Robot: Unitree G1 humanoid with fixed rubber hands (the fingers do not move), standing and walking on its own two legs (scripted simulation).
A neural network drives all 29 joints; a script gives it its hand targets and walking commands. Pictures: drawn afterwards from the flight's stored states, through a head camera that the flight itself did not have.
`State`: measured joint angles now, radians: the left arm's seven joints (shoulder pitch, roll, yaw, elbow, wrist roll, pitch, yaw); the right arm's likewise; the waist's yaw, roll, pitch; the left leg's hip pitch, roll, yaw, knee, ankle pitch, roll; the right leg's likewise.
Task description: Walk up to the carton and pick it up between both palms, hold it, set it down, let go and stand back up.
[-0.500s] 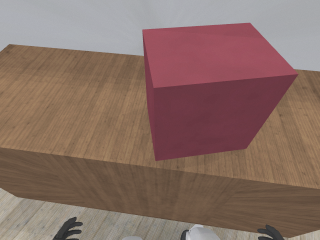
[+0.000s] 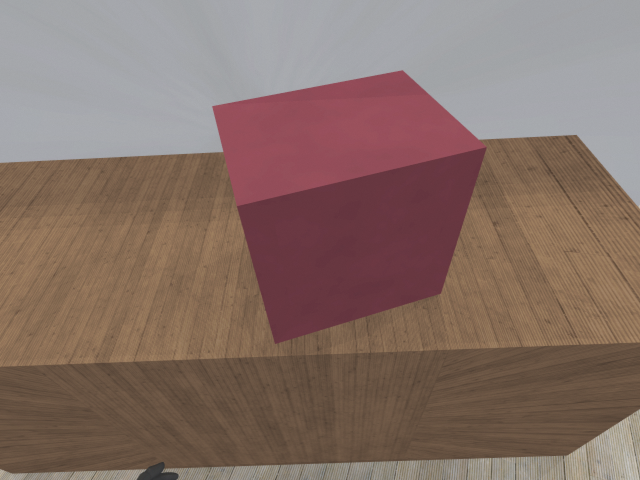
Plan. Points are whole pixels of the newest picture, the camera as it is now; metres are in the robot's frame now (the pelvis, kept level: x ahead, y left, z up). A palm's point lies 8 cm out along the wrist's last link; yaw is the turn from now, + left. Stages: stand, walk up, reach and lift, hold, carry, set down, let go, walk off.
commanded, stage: walk up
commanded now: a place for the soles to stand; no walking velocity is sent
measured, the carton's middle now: (337, 209) +0.51 +0.00 +0.06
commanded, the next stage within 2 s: reach and lift in 0.52 s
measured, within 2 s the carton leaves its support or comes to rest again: neither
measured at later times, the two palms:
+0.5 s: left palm out of the picture +0.13 +0.26 -0.09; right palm out of the picture +0.09 -0.27 -0.09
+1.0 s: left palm (159, 450) +0.19 +0.23 -0.05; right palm (594, 477) +0.15 -0.28 -0.04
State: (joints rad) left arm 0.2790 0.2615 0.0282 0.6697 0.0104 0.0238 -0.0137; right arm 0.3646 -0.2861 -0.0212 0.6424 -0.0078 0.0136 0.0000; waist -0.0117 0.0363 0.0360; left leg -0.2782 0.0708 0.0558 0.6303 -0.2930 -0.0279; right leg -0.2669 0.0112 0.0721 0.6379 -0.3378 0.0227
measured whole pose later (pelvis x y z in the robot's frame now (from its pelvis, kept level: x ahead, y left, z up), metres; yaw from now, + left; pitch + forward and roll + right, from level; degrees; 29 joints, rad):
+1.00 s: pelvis +0.01 +0.00 +0.02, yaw +0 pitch -5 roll +0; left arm 0.17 0.22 0.04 0.46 0.00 0.20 0.07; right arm 0.17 -0.30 -0.09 0.76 0.01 -0.21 0.10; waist -0.02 -0.04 0.06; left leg -0.10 0.06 0.05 0.43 -0.24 -0.04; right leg -0.10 -0.01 0.03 0.44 -0.26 0.02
